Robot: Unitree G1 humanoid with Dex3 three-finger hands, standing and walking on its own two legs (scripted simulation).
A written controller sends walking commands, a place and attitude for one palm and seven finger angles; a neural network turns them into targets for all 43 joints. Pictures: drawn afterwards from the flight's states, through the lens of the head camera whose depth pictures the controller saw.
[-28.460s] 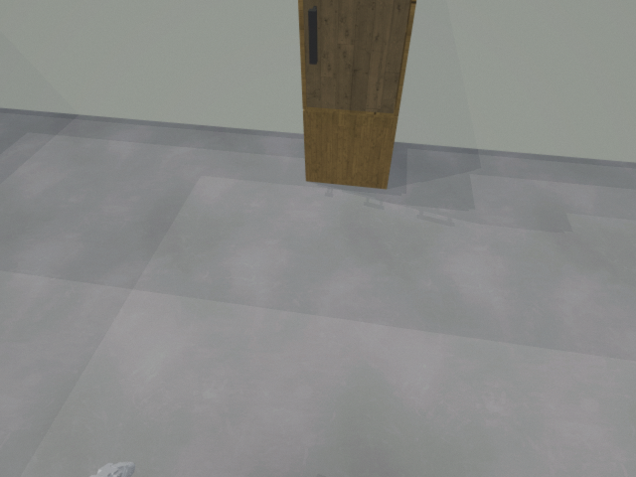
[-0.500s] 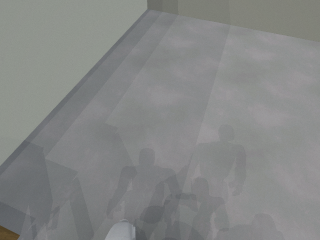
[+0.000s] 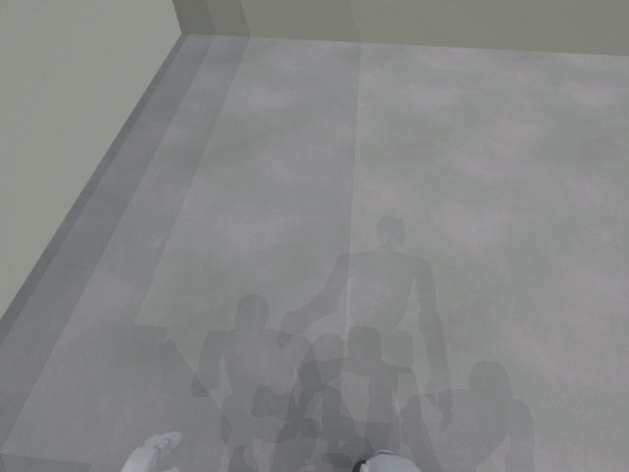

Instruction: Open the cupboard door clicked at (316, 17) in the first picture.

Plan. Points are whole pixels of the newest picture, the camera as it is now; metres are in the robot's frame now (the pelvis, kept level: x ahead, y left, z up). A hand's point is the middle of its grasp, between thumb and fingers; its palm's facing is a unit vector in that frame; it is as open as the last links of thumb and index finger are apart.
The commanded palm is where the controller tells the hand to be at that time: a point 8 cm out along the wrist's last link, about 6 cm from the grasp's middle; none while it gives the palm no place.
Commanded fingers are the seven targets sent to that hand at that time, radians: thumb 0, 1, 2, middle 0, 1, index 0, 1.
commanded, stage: walk to a spot facing it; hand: left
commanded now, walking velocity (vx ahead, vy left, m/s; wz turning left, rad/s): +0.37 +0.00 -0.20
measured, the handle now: out of the picture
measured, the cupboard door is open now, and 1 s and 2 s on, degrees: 48 48 48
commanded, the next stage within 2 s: turn to face it in 0.38 s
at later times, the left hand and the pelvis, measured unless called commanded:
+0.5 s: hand (206, 420) +0.22 +0.18 -0.20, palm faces +0.01 -0.99 -0.16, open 7.3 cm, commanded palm none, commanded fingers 0.00 0.90 0.90 -0.20 -0.30 -0.20 -0.30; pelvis +0.25 +0.01 -0.02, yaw -4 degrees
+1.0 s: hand (230, 289) +0.43 +0.17 -0.15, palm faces +0.24 -0.94 -0.23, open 7.2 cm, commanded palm none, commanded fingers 0.00 0.90 0.90 -0.20 -0.30 -0.20 -0.30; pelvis +0.38 -0.03 +0.01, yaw +13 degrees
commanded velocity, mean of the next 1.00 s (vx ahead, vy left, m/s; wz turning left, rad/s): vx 0.15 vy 0.00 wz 0.29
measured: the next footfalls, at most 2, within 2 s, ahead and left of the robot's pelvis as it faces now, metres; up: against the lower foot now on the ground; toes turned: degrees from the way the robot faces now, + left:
right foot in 0.02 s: +0.12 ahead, -0.11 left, +0.00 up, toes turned -8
left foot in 0.44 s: +0.38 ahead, +0.11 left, +0.00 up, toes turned +6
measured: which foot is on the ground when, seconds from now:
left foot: down 0.00-0.02, up 0.04-0.42, down 0.44-0.78, up 0.80-1.00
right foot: up 0.00-0.00, down 0.02-0.44, up 0.46-0.76, down 0.78-1.00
